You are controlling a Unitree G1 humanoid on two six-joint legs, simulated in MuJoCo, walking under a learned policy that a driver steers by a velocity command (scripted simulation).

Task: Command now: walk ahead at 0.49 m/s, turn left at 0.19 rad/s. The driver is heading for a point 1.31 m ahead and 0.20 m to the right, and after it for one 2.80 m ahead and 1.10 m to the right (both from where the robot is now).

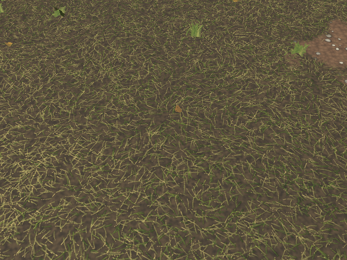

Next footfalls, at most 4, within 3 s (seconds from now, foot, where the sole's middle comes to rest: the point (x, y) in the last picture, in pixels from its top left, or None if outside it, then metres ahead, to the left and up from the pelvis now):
0.36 left None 0.37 0.16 -0.77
0.92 right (201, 210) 0.67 -0.07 -0.77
1.42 left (170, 149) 0.98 0.06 -0.77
1.90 right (241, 132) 1.09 -0.29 -0.77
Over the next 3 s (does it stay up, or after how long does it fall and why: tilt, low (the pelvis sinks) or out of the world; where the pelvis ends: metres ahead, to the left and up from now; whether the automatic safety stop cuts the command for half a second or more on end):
stays up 1.39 -0.28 0.00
